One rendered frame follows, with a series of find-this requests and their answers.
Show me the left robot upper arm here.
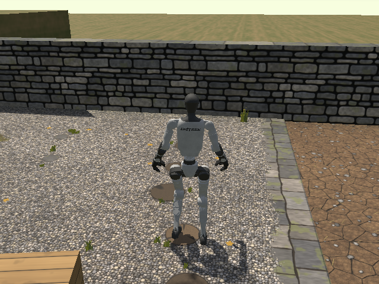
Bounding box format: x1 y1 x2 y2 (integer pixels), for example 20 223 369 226
160 119 179 150

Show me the right robot forearm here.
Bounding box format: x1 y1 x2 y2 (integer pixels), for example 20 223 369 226
215 143 227 162

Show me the robot left shin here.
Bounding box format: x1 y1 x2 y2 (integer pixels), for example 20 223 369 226
173 190 182 231

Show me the left robot forearm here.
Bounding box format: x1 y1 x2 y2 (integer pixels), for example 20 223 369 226
154 141 166 162

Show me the robot left hand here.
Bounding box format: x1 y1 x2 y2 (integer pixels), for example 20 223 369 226
152 158 165 172

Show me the left robot thigh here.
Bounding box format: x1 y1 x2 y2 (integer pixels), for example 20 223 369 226
169 164 184 201

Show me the robot right hand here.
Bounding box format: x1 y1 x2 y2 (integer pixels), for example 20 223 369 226
215 160 229 171

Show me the right robot upper arm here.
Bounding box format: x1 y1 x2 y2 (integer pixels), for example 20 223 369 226
203 120 221 152

